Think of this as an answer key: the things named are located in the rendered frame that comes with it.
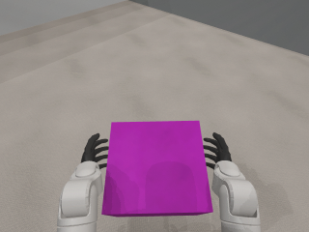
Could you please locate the robot right hand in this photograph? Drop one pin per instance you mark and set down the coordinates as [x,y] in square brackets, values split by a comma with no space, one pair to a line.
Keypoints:
[221,150]

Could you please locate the left robot forearm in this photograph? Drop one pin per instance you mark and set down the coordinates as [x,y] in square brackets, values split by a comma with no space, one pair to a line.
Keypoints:
[78,202]

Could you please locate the right robot forearm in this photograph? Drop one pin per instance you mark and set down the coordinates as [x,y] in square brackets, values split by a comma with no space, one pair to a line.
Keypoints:
[238,200]

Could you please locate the carton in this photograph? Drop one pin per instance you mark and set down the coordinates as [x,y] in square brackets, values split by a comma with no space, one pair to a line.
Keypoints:
[156,169]

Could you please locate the robot left hand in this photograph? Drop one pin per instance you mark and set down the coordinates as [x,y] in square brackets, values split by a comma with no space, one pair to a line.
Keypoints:
[90,150]

